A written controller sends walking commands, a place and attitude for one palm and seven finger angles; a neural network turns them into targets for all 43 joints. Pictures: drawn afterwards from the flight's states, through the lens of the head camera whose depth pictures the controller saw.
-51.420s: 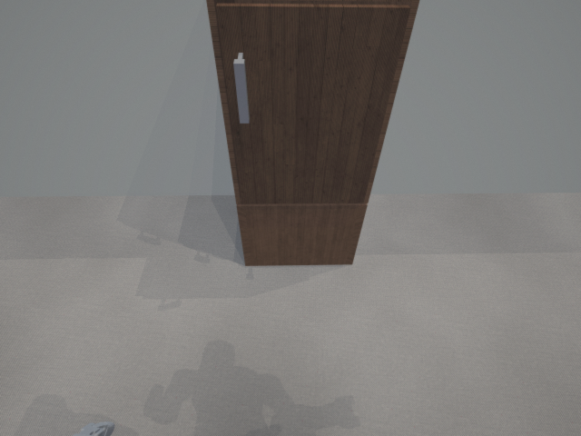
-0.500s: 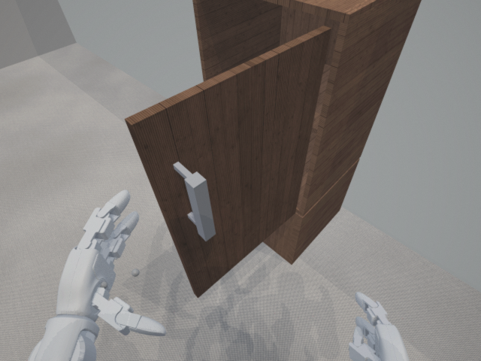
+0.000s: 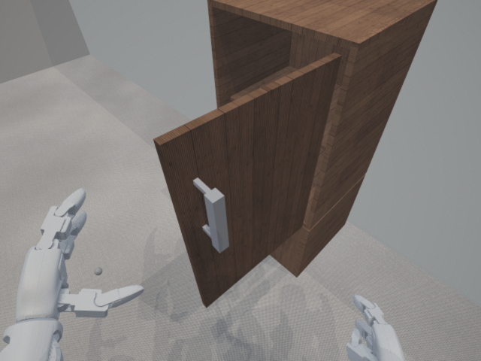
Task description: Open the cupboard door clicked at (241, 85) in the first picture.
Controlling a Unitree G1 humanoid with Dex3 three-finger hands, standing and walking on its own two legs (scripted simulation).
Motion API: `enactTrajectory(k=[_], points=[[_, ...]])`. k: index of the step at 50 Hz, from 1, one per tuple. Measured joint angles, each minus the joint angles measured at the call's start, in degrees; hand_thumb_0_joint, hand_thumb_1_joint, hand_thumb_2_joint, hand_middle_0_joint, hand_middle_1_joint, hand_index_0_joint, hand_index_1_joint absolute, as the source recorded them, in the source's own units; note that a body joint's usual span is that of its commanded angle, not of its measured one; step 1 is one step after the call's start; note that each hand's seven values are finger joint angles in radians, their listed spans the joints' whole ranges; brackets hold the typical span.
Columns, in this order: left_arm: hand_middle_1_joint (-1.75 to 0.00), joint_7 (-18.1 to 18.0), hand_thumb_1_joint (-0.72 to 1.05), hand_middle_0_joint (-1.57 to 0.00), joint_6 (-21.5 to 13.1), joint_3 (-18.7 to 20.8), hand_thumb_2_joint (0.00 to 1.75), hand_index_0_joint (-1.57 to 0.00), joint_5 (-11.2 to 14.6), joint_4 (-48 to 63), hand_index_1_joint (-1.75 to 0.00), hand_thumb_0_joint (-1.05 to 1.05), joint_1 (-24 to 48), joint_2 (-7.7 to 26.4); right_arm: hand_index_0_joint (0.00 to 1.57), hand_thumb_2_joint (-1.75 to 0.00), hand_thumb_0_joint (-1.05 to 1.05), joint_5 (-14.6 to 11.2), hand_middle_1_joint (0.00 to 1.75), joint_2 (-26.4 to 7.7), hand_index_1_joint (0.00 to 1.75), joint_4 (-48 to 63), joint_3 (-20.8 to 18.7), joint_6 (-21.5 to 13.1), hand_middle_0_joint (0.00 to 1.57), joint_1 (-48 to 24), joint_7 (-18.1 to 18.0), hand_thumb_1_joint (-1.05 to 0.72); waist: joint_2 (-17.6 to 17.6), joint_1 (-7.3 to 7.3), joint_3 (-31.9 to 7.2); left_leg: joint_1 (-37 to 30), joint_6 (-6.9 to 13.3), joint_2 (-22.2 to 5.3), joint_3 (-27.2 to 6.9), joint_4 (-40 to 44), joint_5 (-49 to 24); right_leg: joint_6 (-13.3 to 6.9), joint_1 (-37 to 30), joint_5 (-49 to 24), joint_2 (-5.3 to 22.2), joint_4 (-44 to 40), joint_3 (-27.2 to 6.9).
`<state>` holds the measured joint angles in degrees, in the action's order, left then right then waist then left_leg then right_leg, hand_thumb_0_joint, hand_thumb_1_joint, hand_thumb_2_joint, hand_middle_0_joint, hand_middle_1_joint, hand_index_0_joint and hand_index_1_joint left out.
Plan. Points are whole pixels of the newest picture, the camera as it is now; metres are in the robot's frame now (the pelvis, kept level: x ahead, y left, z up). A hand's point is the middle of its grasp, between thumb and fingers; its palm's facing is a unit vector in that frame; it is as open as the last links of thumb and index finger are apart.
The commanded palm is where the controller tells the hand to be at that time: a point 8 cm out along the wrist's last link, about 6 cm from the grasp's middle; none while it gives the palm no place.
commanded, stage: draw the hand back to the body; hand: left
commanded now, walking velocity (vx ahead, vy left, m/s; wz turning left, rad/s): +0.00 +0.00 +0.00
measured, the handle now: (210, 216) +0.34 +0.10 +0.06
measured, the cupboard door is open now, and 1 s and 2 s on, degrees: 86 86 86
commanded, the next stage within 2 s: step back with the hand held close in 0.80 s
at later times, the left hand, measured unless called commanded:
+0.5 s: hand (49, 242) +0.20 +0.27 +0.17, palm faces +0.47 -0.78 -0.41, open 8.3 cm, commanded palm +0.15 +0.30 +0.18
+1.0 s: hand (52, 242) +0.20 +0.26 +0.17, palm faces +0.45 -0.79 -0.42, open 7.4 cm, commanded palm +0.15 +0.29 +0.18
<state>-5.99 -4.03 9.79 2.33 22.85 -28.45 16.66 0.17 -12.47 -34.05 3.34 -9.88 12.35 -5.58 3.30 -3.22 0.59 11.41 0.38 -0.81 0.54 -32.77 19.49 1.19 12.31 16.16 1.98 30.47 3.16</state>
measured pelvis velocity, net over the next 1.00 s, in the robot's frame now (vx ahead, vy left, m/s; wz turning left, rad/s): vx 0.00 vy -0.01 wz -0.02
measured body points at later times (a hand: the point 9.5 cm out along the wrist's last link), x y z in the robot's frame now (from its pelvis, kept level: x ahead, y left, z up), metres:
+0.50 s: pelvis +0.01 +0.00 +0.01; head +0.00 -0.02 +0.46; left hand +0.17 +0.30 +0.19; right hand +0.19 -0.22 -0.07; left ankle -0.02 +0.11 -0.73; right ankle +0.00 -0.13 -0.73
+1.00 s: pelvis +0.00 -0.01 +0.01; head +0.00 -0.02 +0.46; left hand +0.17 +0.30 +0.19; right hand +0.19 -0.23 -0.08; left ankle -0.02 +0.11 -0.73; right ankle +0.00 -0.13 -0.73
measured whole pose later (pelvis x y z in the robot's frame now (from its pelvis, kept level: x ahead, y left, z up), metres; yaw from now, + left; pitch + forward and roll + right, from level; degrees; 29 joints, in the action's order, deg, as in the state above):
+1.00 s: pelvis +0.00 -0.01 +0.01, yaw -1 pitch -3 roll -1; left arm -6.3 -7.7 21.4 2.3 21.8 -25.2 19.2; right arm 0.3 -12.5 -36.9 1.4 -6.1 10.0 -4.1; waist 3.6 -3.2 2.2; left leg 5.2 0.0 -1.8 1.5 -23.8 15.2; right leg 0.8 5.9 10.8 0.6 20.1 2.4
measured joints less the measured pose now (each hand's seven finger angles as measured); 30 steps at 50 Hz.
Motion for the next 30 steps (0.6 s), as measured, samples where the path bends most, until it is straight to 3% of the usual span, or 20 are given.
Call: enactTrajectory(k=[10, 23, 30], points=[[-0.30, -0.9, 0.21, -0.18, -1.1, 3.7, 0.61, -0.18, -0.8, 0.1, -0.30, 0.00, 0.6, 1.0, 0.20, -0.90, 0.02, 0.4, 0.30, 0.1, 0.30, -2.3, -0.7, 1.1, 0.21, -0.5, 0.9, -0.90, -0.1, -0.26, 1.3, -5.4, 0.2, 0.3, 1.0, 6.3, -2.5, 0.3, -4.9, -2.5, 0.1, -5.9, -0.8], [-0.30, -1.0, 0.66, -0.20, -1.9, 10.0, 0.80, -0.20, -0.1, -0.6, -0.30, 0.01, 2.8, 2.7, 0.20, -0.90, 0.02, 0.4, 0.30, -0.1, 0.30, -3.3, -2.0, 2.5, 0.21, -1.7, 1.3, -0.90, 0.1, -0.93, 1.6, -8.0, 0.0, -0.1, 1.3, 9.2, -3.6, 0.1, -7.4, -3.8, -0.4, -8.9, -1.0], [-0.30, -0.8, 0.82, -0.20, -1.8, 9.9, 0.87, -0.20, 0.1, -1.7, -0.30, 0.01, 3.3, 1.6, 0.20, -0.90, 0.02, 0.4, 0.30, -0.3, 0.30, -3.5, -2.4, 3.0, 0.21, -2.1, 1.5, -0.90, 0.2, -1.01, 1.9, -8.3, -0.2, -0.3, 1.2, 9.9, -4.1, -0.1, -7.8, -4.3, -0.6, -9.6, -0.9]])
